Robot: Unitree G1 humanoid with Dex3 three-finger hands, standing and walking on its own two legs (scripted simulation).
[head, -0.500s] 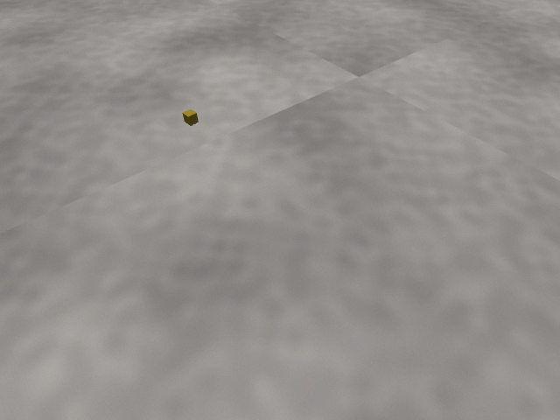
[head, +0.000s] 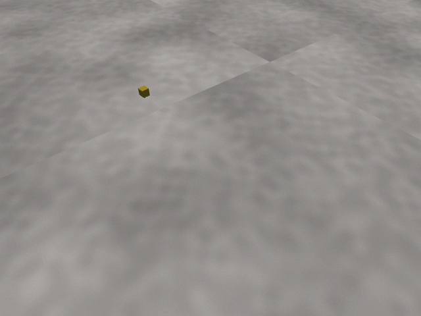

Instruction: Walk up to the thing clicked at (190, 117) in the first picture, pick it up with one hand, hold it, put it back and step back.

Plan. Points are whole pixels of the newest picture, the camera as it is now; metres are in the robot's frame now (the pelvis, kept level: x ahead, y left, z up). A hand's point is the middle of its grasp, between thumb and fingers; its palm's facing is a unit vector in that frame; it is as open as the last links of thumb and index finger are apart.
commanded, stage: stand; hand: left
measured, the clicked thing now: (143, 91) +1.92 +0.58 -0.75
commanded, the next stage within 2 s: walk up in 0.62 s
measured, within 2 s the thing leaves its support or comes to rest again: neither
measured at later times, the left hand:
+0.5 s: hand out of the picture +0.07 +0.25 -0.16, palm faces -0.02 -0.94 -0.34, open 7.4 cm
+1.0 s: hand out of the picture +0.07 +0.29 -0.13, palm faces +0.09 -0.90 -0.44, open 7.4 cm
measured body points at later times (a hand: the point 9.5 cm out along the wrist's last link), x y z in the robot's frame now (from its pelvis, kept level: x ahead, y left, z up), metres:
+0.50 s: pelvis +0.00 +0.00 +0.00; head +0.00 +0.00 +0.45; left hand +0.07 +0.30 -0.13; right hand +0.07 -0.30 -0.13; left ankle +0.00 +0.12 -0.75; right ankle -0.01 -0.13 -0.75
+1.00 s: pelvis +0.08 -0.01 -0.01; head +0.08 -0.03 +0.44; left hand +0.06 +0.33 -0.10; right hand +0.20 -0.34 -0.12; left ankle +0.12 +0.14 -0.70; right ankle +0.00 -0.13 -0.75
